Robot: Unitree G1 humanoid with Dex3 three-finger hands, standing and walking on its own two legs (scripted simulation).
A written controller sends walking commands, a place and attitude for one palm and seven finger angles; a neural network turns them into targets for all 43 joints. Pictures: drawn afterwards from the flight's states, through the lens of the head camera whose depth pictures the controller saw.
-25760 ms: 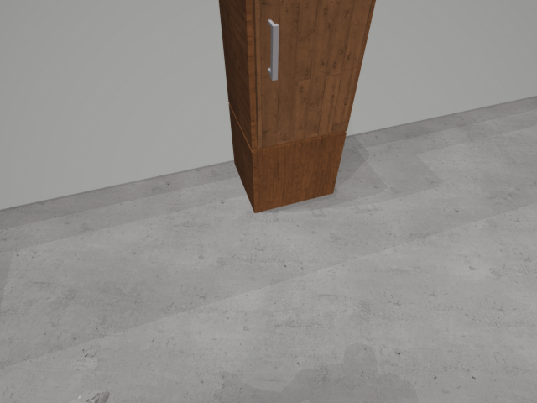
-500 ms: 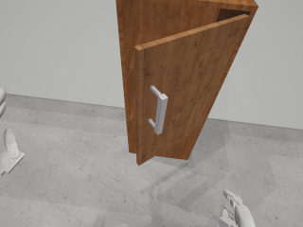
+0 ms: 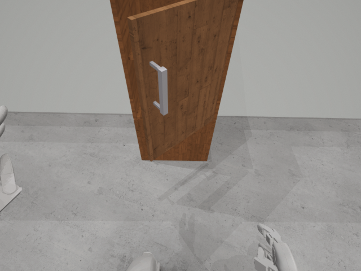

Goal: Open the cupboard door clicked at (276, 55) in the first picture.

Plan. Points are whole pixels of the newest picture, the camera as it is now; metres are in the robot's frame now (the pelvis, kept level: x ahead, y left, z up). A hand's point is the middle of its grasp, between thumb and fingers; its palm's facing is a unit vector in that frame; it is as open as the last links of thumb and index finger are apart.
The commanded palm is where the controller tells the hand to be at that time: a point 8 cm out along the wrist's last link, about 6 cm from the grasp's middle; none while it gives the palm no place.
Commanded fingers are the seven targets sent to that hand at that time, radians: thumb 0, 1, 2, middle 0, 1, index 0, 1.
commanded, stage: stop stepping back and stand still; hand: left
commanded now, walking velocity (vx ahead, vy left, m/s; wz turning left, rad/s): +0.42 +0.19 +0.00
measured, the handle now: (159, 89) +0.59 +0.11 +0.05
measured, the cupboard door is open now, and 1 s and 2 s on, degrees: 41 41 41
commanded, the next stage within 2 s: let the arm hang, fingers relaxed in 0.66 s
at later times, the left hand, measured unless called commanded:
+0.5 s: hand out of the picture +0.12 +0.24 +0.18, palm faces +0.46 -0.73 -0.51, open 7.4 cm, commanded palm +0.07 +0.28 +0.19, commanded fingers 0.00 0.90 0.90 -0.20 -0.30 -0.20 -0.30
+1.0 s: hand out of the picture +0.05 +0.22 -0.14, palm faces +0.01 -0.97 -0.24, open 7.4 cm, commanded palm none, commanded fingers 0.00 0.90 0.90 -0.20 -0.30 -0.20 -0.30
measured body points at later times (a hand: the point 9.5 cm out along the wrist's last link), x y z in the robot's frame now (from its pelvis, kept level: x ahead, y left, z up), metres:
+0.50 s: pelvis -0.07 -0.02 +0.00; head -0.09 -0.04 +0.45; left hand +0.09 +0.28 +0.21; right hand +0.07 -0.25 -0.10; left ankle -0.05 +0.10 -0.69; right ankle -0.06 -0.09 -0.73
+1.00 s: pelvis -0.07 +0.02 +0.00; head -0.06 +0.02 +0.45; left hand +0.05 +0.27 -0.12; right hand +0.06 -0.22 -0.12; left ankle -0.06 +0.13 -0.73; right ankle -0.07 -0.09 -0.73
